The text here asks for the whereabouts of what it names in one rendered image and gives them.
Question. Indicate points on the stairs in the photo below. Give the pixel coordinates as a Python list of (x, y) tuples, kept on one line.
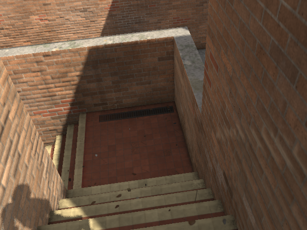
[(171, 202), (63, 155)]

